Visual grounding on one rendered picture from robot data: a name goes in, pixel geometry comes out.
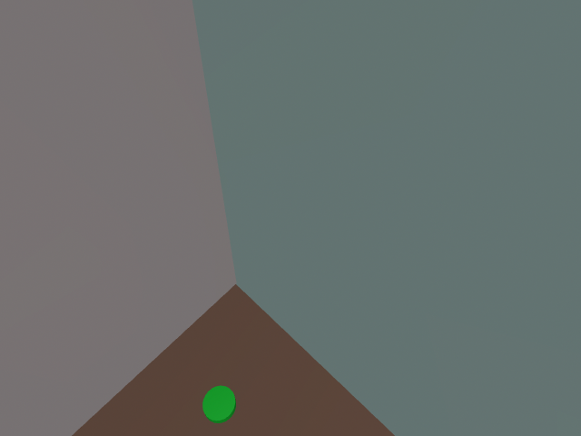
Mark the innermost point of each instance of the tin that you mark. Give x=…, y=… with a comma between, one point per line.
x=219, y=404

